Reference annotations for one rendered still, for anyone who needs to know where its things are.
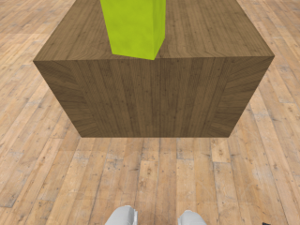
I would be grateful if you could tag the robot right thigh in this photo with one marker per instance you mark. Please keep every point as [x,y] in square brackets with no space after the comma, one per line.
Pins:
[190,218]

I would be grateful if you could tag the pedestal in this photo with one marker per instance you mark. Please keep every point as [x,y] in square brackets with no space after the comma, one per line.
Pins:
[206,70]

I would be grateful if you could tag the carton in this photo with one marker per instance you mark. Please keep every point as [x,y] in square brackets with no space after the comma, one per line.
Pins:
[136,28]

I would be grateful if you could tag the robot left thigh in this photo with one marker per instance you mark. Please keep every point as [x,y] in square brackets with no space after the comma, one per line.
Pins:
[123,215]

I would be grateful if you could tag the robot thigh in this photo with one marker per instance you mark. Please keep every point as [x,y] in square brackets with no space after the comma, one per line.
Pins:
[123,215]
[190,218]

